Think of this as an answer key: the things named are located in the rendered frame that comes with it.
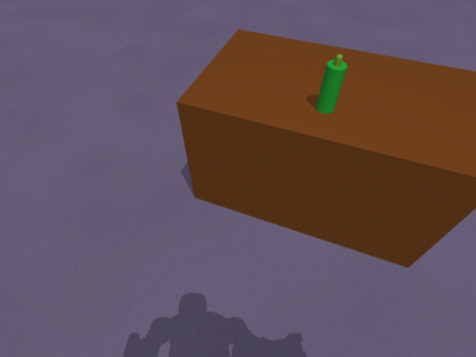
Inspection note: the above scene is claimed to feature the bottle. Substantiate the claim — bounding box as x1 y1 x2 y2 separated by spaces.
316 54 347 114

